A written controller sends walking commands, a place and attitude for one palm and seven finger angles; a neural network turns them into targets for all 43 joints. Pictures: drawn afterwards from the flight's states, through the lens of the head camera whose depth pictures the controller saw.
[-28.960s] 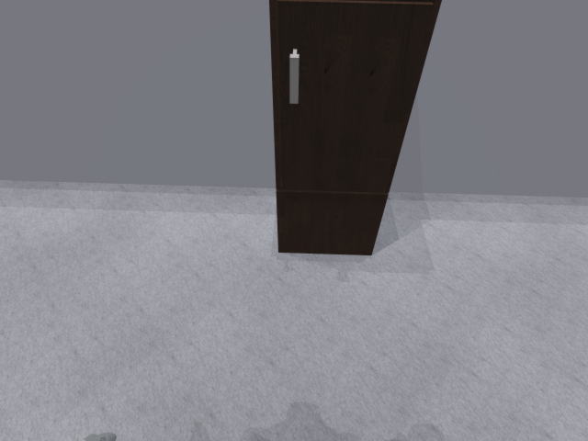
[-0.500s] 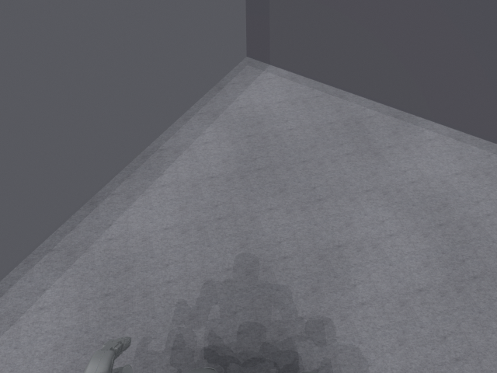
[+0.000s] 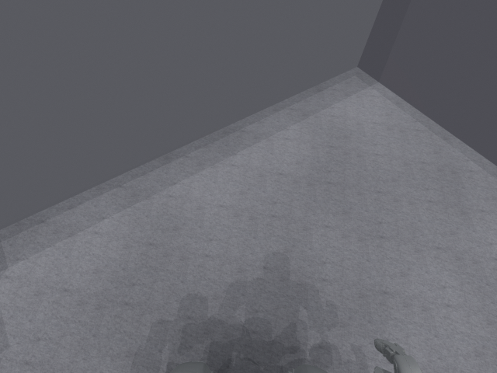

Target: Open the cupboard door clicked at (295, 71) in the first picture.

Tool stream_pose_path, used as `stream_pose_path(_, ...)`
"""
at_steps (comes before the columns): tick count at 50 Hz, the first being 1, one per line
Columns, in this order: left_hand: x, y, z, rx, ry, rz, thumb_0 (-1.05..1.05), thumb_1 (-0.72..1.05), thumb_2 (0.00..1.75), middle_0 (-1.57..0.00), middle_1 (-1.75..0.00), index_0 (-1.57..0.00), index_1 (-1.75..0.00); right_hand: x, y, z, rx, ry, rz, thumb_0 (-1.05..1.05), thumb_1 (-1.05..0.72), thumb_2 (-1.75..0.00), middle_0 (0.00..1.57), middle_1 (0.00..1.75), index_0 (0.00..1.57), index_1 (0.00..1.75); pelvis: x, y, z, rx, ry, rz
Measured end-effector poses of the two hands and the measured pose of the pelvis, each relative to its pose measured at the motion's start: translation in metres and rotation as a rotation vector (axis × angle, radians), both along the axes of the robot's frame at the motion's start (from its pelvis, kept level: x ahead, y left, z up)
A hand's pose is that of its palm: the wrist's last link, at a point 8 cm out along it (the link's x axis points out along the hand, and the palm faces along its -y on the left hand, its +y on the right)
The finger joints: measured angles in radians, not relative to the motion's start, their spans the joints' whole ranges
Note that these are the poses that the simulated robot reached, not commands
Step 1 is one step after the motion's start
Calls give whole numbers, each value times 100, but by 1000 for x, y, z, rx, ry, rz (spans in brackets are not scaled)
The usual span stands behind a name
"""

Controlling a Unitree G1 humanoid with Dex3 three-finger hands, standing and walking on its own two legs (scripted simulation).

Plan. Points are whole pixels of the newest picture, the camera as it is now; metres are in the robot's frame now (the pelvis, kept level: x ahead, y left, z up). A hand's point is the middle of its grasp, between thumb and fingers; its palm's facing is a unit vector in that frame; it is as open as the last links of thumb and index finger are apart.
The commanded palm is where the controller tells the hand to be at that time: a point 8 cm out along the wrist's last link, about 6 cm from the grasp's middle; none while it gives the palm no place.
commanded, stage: turn to face it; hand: left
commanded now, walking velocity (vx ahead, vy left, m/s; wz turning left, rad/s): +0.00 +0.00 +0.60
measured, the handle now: out of the picture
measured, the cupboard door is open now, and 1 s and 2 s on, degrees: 52 52 52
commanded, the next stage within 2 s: none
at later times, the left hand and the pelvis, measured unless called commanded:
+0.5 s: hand out of the picture +0.06 +0.14 -0.13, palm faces +0.27 -0.93 -0.25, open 7.4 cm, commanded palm none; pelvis +0.02 -0.06 +0.02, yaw +18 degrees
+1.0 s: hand out of the picture +0.01 +0.18 -0.14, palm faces +0.55 -0.78 -0.28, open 7.4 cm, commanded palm none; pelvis +0.04 -0.06 +0.01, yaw +34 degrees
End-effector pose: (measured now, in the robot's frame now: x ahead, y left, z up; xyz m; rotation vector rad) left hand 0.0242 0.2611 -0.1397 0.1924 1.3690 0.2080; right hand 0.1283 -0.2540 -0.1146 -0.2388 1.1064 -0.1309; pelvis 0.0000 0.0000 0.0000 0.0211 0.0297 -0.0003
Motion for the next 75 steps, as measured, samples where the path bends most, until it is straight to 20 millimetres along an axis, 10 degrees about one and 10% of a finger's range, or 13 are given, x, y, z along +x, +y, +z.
stream_pose_path(16,61,-39,39,78,-265,55,0,91,90,-20,-30,-20,-30,-7,-35,-27,52,146,65,1,-91,-90,21,30,20,30,13,-49,3,-5,-8,175)
stream_pose_path(25,14,-76,40,24,-192,194,0,91,90,-21,-30,-20,-30,29,-39,-8,43,170,173,1,-91,-90,20,30,19,30,22,-61,20,31,-17,306)
stream_pose_path(37,-83,-44,-1,14,-53,444,1,91,90,-21,-30,-20,-30,101,32,0,-16,36,428,1,-91,-90,20,30,19,30,20,-39,0,-8,-9,464)
stream_pose_path(48,-62,-42,29,69,-148,517,1,91,90,-20,-30,-20,-29,104,34,-1,-10,112,509,0,-91,-90,21,30,20,30,33,-51,15,-25,-9,569)
stream_pose_path(60,-57,-105,40,86,-183,632,0,91,90,-21,-30,-20,-30,150,21,-15,4,177,604,1,-91,-90,20,30,19,30,58,-79,16,16,-16,738)
stream_pose_path(75,-170,-132,-3,11,-40,928,1,91,90,-21,-30,-20,-30,193,141,2,-21,15,916,1,-91,-90,20,30,19,30,45,-54,-1,-7,-16,938)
